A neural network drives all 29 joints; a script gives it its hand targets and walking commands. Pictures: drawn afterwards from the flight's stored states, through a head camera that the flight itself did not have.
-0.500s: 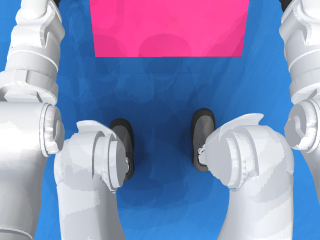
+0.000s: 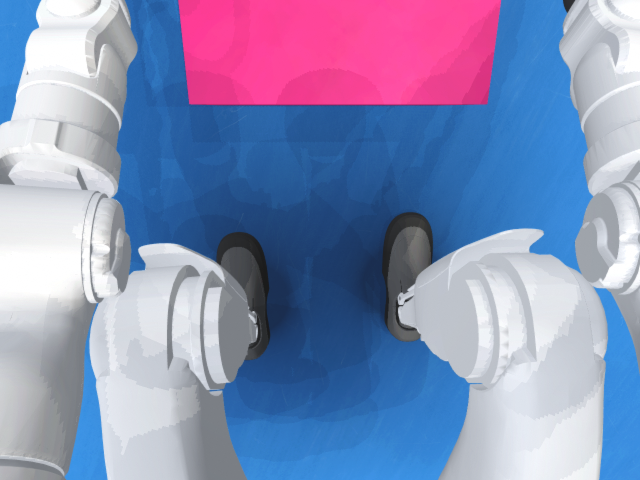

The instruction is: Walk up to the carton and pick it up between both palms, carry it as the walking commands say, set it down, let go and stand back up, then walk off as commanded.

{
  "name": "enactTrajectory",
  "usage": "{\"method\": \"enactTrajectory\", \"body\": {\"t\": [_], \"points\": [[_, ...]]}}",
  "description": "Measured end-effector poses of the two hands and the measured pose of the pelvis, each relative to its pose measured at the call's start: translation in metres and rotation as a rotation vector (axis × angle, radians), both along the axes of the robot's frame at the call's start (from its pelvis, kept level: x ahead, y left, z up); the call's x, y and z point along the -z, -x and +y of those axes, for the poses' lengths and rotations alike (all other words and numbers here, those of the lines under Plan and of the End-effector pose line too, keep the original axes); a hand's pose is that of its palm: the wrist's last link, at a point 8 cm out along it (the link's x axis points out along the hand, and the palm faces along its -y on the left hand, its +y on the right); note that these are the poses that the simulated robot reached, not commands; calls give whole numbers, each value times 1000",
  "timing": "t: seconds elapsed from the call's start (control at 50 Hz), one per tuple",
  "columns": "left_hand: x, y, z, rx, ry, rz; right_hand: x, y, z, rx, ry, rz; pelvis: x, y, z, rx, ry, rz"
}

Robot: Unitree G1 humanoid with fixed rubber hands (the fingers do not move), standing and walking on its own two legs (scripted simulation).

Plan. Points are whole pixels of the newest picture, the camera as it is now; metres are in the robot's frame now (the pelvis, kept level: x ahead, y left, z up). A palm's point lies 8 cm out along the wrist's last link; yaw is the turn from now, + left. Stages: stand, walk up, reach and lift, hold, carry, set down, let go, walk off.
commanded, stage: reach and lift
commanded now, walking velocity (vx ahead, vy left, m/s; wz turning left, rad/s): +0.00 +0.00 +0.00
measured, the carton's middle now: (336, 9) +0.53 -0.02 -0.28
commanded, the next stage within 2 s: none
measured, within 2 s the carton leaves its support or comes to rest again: leaves its support in 1.26 s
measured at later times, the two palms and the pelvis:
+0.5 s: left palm out of the picture +0.55 +0.17 -0.19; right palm out of the picture +0.53 -0.22 -0.19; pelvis +0.00 +0.00 +0.01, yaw +0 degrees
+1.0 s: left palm out of the picture +0.55 +0.17 -0.19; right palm out of the picture +0.53 -0.22 -0.18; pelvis +0.00 +0.00 +0.00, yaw +0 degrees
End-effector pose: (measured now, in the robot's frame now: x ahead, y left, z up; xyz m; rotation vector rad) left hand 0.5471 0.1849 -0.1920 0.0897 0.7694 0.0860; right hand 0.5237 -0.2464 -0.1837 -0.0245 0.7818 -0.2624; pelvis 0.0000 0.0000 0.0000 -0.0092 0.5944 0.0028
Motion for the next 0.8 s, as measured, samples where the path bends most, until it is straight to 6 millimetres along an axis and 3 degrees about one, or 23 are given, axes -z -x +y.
{"method": "enactTrajectory", "body": {"t": [0.32,0.8], "points": [[1,-4,-17,20,-2,-1,2,-11,30,-42,-18,-3,-3,-3,-1,-1,-1,16],[-1,-3,-20,25,5,33,0,-8,31,-46,-27,12,-3,-1,0,-6,1,2]]}}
